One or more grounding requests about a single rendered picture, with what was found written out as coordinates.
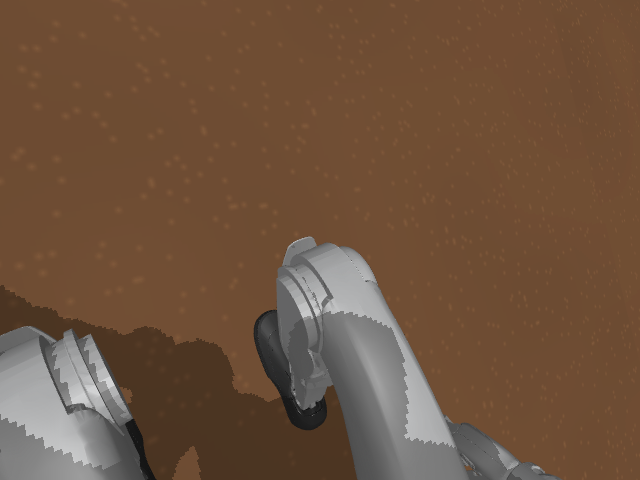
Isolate right robot hand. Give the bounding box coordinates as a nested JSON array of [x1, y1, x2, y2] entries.
[[443, 414, 521, 480]]

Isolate right robot arm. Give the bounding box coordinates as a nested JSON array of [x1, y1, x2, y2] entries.
[[506, 462, 562, 480]]

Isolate right robot foot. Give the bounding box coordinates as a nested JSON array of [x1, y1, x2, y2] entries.
[[254, 310, 327, 430]]

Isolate left robot foot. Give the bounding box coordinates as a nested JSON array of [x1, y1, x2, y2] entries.
[[125, 418, 156, 480]]

